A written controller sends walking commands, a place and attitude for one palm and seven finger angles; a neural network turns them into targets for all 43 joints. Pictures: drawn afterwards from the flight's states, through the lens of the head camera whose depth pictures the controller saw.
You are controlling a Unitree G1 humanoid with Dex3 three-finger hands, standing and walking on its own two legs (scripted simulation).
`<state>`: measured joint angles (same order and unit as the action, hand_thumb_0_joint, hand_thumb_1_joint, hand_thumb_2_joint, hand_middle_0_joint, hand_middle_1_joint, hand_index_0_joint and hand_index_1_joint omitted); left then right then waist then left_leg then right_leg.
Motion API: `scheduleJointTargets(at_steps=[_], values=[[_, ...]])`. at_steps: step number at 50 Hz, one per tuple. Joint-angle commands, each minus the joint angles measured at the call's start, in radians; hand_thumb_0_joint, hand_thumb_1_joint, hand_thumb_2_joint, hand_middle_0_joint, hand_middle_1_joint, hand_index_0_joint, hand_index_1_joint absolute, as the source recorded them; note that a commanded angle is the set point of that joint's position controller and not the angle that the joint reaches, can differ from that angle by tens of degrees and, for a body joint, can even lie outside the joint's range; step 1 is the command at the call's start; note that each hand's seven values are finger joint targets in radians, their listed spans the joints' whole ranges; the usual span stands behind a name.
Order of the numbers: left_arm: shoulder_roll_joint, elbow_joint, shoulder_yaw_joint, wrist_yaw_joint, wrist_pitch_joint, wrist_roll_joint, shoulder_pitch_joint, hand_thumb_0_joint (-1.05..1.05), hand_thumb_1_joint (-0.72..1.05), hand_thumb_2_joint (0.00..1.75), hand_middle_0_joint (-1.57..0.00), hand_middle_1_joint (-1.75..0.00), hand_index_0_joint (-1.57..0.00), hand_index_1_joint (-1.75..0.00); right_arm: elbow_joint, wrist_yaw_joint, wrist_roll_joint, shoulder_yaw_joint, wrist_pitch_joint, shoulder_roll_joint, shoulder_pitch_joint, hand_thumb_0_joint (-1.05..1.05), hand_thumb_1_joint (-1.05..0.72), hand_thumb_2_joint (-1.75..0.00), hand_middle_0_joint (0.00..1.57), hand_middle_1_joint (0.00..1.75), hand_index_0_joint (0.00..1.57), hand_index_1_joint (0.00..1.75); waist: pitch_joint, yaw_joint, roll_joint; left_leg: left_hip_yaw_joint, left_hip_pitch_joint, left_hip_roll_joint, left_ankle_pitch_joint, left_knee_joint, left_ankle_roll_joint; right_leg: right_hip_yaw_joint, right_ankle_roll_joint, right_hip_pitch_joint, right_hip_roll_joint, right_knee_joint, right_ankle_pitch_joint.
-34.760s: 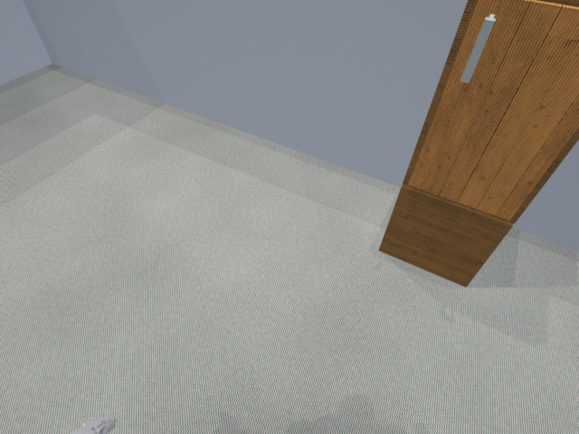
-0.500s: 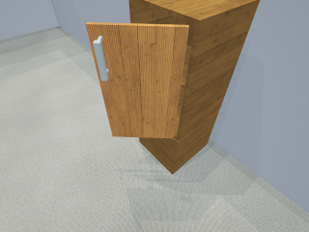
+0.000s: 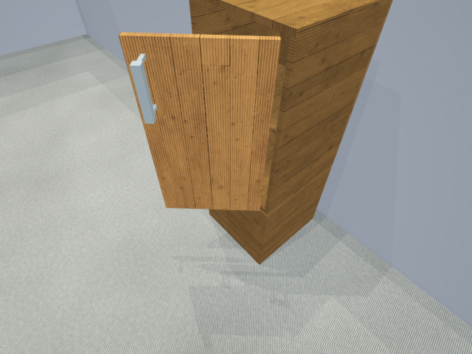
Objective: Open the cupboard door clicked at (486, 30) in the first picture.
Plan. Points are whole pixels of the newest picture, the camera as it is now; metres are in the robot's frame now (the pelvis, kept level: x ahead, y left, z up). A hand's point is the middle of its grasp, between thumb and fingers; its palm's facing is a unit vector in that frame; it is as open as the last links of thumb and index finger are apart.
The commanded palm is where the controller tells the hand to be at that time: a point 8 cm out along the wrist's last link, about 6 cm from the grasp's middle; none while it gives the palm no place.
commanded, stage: come to a stop and stand still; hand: left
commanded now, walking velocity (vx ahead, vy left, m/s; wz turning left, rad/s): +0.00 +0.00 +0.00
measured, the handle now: (146, 89) +0.62 +0.24 +0.14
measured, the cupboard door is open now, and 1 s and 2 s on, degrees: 47 47 47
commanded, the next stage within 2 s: look again from close up in 0.40 s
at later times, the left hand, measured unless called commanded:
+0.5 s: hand out of the picture +0.02 +0.18 -0.17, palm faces +0.01 -0.98 -0.20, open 7.4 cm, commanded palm none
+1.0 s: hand out of the picture +0.01 +0.17 -0.17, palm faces +0.01 -0.98 -0.19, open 7.4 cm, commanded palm none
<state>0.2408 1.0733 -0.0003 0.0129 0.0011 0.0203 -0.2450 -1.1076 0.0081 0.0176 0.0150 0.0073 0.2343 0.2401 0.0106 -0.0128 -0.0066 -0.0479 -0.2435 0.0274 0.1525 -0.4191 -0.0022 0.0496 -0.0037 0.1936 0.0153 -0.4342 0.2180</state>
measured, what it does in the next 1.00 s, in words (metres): stands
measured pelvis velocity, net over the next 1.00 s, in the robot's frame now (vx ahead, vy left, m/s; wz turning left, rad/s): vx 0.02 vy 0.00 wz -0.01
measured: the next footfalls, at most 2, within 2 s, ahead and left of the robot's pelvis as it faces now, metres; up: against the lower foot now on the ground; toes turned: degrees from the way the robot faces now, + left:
right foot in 1.70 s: +0.16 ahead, -0.09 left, +0.00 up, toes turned -7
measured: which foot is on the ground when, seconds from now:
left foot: down 0.00-1.00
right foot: down 0.00-1.00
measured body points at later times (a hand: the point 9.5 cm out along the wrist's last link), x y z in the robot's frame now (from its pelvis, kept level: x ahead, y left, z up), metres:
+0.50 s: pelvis +0.02 +0.00 +0.00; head +0.02 +0.00 +0.45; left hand +0.02 +0.23 -0.16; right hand +0.05 -0.23 -0.16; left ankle +0.05 +0.12 -0.74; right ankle +0.01 -0.12 -0.74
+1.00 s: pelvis +0.02 +0.00 +0.00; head +0.02 +0.00 +0.45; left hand +0.01 +0.22 -0.16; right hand +0.02 -0.22 -0.16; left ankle +0.05 +0.12 -0.74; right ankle +0.01 -0.12 -0.74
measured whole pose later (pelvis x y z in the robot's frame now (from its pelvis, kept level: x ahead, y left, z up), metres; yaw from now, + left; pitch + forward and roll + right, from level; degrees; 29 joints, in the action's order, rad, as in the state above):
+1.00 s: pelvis +0.02 +0.00 +0.00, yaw -1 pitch -1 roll +0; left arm 0.15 1.11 0.00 0.03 0.01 0.02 -0.32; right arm -1.15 0.03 0.01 0.01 0.01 0.14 0.27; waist 0.01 0.00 0.00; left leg -0.06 -0.19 0.02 0.18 -0.40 0.00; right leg 0.04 0.00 0.15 0.02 -0.41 0.24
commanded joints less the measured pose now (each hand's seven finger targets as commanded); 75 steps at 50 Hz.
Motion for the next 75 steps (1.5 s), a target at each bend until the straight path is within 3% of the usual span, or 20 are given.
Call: scheduleJointTargets(at_steps=[1, 11, 25, 49, 55, 59, 62, 64, 66, 68, 69, 70, 71, 72, 73, 74, 75], values=[[0.126, -0.036, -0.021, 0.017, 0.021, -0.006, -0.029, 0.00, 0.90, 0.90, -0.20, -0.30, -0.20, -0.30, 0.042, 0.007, -0.005, 0.019, 0.015, 0.134, 0.008, 0.00, -0.90, -0.90, 0.20, 0.30, 0.20, 0.30, 0.028, 0.008, 0.006, 0.096, 0.028, 0.081, 0.016, 0.088, 0.014, -0.107, -0.018, 0.035, 0.103, 0.125, 0.017], [0.084, -0.025, -0.015, 0.024, 0.022, -0.005, -0.059, 0.00, 0.90, 0.90, -0.20, -0.30, -0.20, -0.30, 0.031, 0.010, -0.007, 0.012, 0.013, 0.095, 0.001, 0.00, -0.90, -0.90, 0.20, 0.30, 0.20, 0.30, 0.004, 0.010, 0.005, 0.086, 0.063, 0.083, -0.063, 0.081, 0.011, -0.095, -0.011, 0.004, 0.102, 0.113, -0.077], [0.035, -0.002, -0.011, 0.028, 0.018, -0.004, -0.107, 0.00, 0.90, 0.90, -0.20, -0.30, -0.20, -0.30, 0.014, 0.016, -0.009, 0.009, 0.010, 0.051, 0.027, 0.00, -0.90, -0.90, 0.20, 0.30, 0.20, 0.30, 0.038, 0.012, -0.004, 0.081, 0.062, 0.081, -0.036, 0.095, 0.009, -0.088, -0.006, 0.010, 0.097, 0.121, -0.057], [0.003, 0.013, -0.014, 0.031, 0.020, -0.003, -0.149, 0.00, 0.90, 0.90, -0.20, -0.30, -0.20, -0.30, -0.006, 0.021, -0.008, 0.008, 0.011, 0.019, 0.080, 0.00, -0.90, -0.90, 0.20, 0.30, 0.20, 0.30, 0.063, 0.012, 0.006, 0.073, 0.056, 0.079, -0.012, 0.097, 0.012, -0.093, -0.011, 0.024, 0.092, 0.124, -0.037], [-0.003, 0.017, -0.015, 0.029, 0.020, -0.003, -0.158, 0.00, 0.90, 0.90, -0.20, -0.30, -0.20, -0.30, -0.010, 0.021, -0.006, 0.007, 0.009, 0.011, 0.089, 0.00, -0.90, -0.90, 0.20, 0.30, 0.20, 0.30, 0.068, 0.014, 0.004, 0.069, 0.047, 0.069, 0.044, 0.095, 0.010, -0.101, -0.013, 0.033, 0.093, 0.137, 0.020], [0.014, 0.014, -0.030, 0.024, 0.012, 0.003, -0.173, 0.00, 0.90, 0.90, -0.20, -0.30, -0.20, -0.30, -0.005, 0.013, 0.002, 0.011, -0.004, 0.006, 0.112, 0.00, -0.90, -0.90, 0.20, 0.30, 0.20, 0.30, 0.097, 0.021, 0.038, 0.040, -0.009, 0.034, 0.203, 0.041, 0.012, -0.143, -0.035, 0.061, 0.110, 0.156, 0.252], [0.044, 0.001, -0.050, 0.021, 0.003, 0.005, -0.192, 0.00, 0.90, 0.90, -0.20, -0.30, -0.20, -0.30, 0.018, 0.007, 0.007, 0.016, -0.014, -0.003, 0.115, 0.00, -0.90, -0.90, 0.20, 0.30, 0.20, 0.30, 0.145, 0.030, 0.114, -0.006, -0.085, 0.002, 0.243, -0.077, 0.010, -0.228, -0.072, 0.090, 0.171, 0.223, 0.436], [0.050, -0.013, -0.061, 0.021, 0.002, 0.004, -0.187, 0.00, 0.90, 0.90, -0.20, -0.30, -0.20, -0.30, 0.027, 0.006, 0.010, 0.021, -0.013, -0.015, 0.123, 0.00, -0.90, -0.90, 0.20, 0.30, 0.20, 0.30, 0.164, 0.027, 0.145, -0.030, -0.096, 0.003, 0.214, -0.170, 0.010, -0.283, -0.105, 0.126, 0.223, 0.260, 0.474], [0.046, -0.023, -0.066, 0.019, 0.006, 0.006, -0.165, 0.00, 0.90, 0.90, -0.20, -0.30, -0.20, -0.30, 0.028, 0.006, 0.009, 0.019, -0.003, -0.024, 0.154, 0.00, -0.90, -0.90, 0.20, 0.30, 0.20, 0.30, 0.162, 0.010, 0.112, -0.028, -0.057, 0.011, 0.195, -0.156, 0.015, -0.262, -0.116, 0.156, 0.226, 0.225, 0.419], [0.028, -0.034, -0.067, 0.014, 0.005, 0.008, -0.142, 0.00, 0.90, 0.90, -0.20, -0.30, -0.20, -0.30, 0.020, 0.007, 0.006, 0.021, 0.007, -0.025, 0.215, 0.00, -0.90, -0.90, 0.20, 0.30, 0.20, 0.30, 0.161, -0.012, 0.045, -0.014, 0.003, 0.012, 0.211, -0.062, 0.024, -0.176, -0.097, 0.183, 0.163, 0.121, 0.356], [0.008, -0.036, -0.064, 0.010, 0.003, 0.009, -0.142, 0.00, 0.90, 0.90, -0.20, -0.30, -0.20, -0.30, 0.012, 0.009, 0.006, 0.022, 0.012, -0.008, 0.241, 0.00, -0.90, -0.90, 0.20, 0.30, 0.20, 0.30, 0.165, -0.017, -0.025, 0.039, 0.023, 0.037, 0.241, 0.007, 0.037, -0.122, -0.080, 0.200, 0.113, 0.035, 0.319], [-0.023, -0.043, -0.059, 0.007, 0.001, 0.011, -0.139, 0.00, 0.90, 0.90, -0.20, -0.30, -0.20, -0.30, 0.005, 0.013, 0.009, 0.030, 0.017, 0.029, 0.278, 0.00, -0.90, -0.90, 0.20, 0.30, 0.20, 0.30, 0.165, -0.027, -0.142, 0.163, 0.048, 0.115, 0.324, 0.107, 0.069, -0.039, -0.055, 0.246, 0.048, -0.103, 0.286], [-0.059, -0.056, -0.051, 0.004, 0.003, 0.015, -0.117, 0.00, 0.90, 0.90, -0.20, -0.30, -0.20, -0.30, -0.004, 0.019, 0.011, 0.040, 0.022, 0.069, 0.323, 0.00, -0.90, -0.90, 0.20, 0.30, 0.20, 0.30, 0.163, -0.040, -0.283, 0.330, 0.092, 0.225, 0.414, 0.237, 0.129, 0.066, -0.026, 0.330, -0.006, -0.304, 0.264], [-0.056, -0.075, -0.046, 0.004, 0.008, 0.021, -0.073, 0.00, 0.90, 0.90, -0.20, -0.30, -0.20, -0.30, -0.006, 0.026, 0.008, 0.039, 0.027, 0.068, 0.351, 0.00, -0.90, -0.90, 0.20, 0.30, 0.20, 0.30, 0.182, -0.052, -0.265, 0.413, 0.140, 0.283, 0.363, 0.282, 0.191, 0.042, -0.028, 0.428, 0.006, -0.462, 0.311], [-0.059, -0.079, -0.045, 0.004, 0.012, 0.022, -0.064, 0.00, 0.90, 0.90, -0.20, -0.30, -0.20, -0.30, -0.001, 0.030, 0.007, 0.028, 0.032, 0.048, 0.338, 0.00, -0.90, -0.90, 0.20, 0.30, 0.20, 0.30, 0.172, -0.041, -0.197, 0.413, 0.153, 0.301, 0.219, 0.267, 0.221, -0.003, -0.032, 0.463, 0.046, -0.558, 0.294], [-0.066, -0.067, -0.045, 0.003, 0.016, 0.019, -0.069, 0.00, 0.90, 0.90, -0.20, -0.30, -0.20, -0.30, 0.006, 0.035, 0.007, 0.019, 0.039, 0.019, 0.305, 0.00, -0.90, -0.90, 0.20, 0.30, 0.20, 0.30, 0.157, -0.022, -0.100, 0.363, 0.135, 0.293, 0.030, 0.235, 0.221, -0.026, -0.028, 0.445, 0.072, -0.581, 0.251], [-0.081, -0.053, -0.041, 0.002, 0.018, 0.013, -0.084, 0.00, 0.90, 0.90, -0.20, -0.30, -0.20, -0.30, 0.012, 0.039, 0.007, 0.011, 0.046, 0.007, 0.272, 0.00, -0.90, -0.90, 0.20, 0.30, 0.20, 0.30, 0.125, -0.004, -0.041, 0.287, 0.138, 0.278, -0.175, 0.202, 0.211, -0.035, -0.017, 0.397, 0.087, -0.556, 0.212]])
